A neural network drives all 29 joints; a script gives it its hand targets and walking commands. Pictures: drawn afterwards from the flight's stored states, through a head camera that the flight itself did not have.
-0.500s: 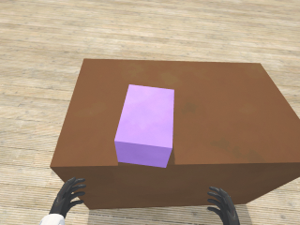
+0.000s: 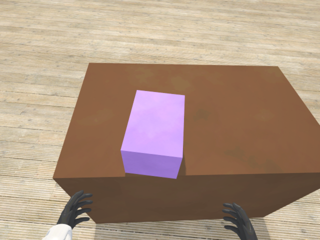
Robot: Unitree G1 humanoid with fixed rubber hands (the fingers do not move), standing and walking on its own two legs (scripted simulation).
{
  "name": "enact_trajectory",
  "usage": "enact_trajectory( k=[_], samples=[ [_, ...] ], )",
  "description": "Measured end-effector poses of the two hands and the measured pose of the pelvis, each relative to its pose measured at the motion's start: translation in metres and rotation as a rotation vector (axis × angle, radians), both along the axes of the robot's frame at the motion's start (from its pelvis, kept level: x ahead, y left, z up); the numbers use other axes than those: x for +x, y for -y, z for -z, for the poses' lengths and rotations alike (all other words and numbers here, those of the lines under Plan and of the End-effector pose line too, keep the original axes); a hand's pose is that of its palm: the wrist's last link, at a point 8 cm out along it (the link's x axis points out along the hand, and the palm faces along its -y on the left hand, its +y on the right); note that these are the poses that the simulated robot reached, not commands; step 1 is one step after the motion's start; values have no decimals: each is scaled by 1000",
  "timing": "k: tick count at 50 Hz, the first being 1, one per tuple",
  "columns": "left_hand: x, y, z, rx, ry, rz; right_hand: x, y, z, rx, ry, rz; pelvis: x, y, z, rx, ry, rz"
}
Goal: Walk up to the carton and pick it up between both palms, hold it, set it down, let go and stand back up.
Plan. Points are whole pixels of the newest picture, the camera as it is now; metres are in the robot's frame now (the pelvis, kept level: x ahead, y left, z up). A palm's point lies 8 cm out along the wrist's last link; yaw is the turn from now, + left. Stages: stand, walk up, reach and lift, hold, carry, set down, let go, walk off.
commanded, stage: let go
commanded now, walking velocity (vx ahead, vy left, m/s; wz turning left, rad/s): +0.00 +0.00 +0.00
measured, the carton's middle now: (155, 132) +0.43 +0.00 -0.05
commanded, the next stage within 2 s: stand in 0.18 s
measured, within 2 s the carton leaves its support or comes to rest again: neither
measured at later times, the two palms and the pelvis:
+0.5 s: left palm (43, 229) +0.15 +0.27 -0.07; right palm out of the picture +0.09 -0.29 -0.09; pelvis -0.01 +0.00 -0.01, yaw +0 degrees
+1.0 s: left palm (38, 239) +0.13 +0.28 -0.08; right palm out of the picture +0.08 -0.29 -0.10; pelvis -0.02 +0.00 -0.01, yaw +0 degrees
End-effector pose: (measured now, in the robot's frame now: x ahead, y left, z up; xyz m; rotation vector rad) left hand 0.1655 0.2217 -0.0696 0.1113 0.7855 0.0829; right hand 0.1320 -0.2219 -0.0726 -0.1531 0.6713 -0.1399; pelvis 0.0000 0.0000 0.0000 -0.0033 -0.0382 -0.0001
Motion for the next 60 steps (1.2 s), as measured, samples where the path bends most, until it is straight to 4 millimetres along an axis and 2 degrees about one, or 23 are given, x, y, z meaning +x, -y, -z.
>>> enact_trajectory(
  k=[11, 18, 23, 30, 60],
  samples=[
    [0, -1, 6, 17, -28, 5, 1, 5, 8, -10, -46, -9, 0, 1, 1, 1, -2, 0],
    [-3, -33, 1, 128, 20, 29, -27, 49, 17, -118, -223, 17, -8, 0, 6, 0, 0, 2],
    [-9, -48, -1, 174, 24, 41, -37, 63, 16, -162, -257, 23, -13, -2, 7, -2, 4, 3],
    [-18, -57, 2, 192, 5, 40, -43, 64, 17, -159, -273, 18, -17, -3, 8, -3, 7, 3],
    [-35, -65, 15, 203, -81, 19, -52, 69, 24, -158, -320, 27, -15, -3, 8, -2, 2, 3]
  ],
)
